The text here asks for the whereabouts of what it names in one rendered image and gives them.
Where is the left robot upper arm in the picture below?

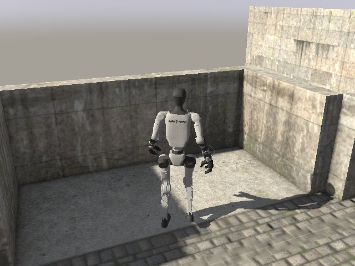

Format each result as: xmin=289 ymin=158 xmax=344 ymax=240
xmin=151 ymin=111 xmax=167 ymax=141

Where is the robot right forearm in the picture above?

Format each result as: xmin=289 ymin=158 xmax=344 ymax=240
xmin=199 ymin=136 xmax=212 ymax=162

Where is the robot right foot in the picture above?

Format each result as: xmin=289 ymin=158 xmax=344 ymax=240
xmin=185 ymin=213 xmax=194 ymax=222

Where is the robot left forearm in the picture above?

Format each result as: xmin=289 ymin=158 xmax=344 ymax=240
xmin=149 ymin=132 xmax=157 ymax=149

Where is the robot left hand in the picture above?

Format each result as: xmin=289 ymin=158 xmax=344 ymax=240
xmin=148 ymin=146 xmax=161 ymax=155

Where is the right robot upper arm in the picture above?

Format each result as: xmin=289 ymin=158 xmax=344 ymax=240
xmin=190 ymin=112 xmax=204 ymax=144

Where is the robot left shin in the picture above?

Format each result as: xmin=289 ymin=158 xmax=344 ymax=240
xmin=161 ymin=184 xmax=170 ymax=220

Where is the robot right hand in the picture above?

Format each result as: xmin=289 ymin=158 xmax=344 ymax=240
xmin=200 ymin=160 xmax=214 ymax=174

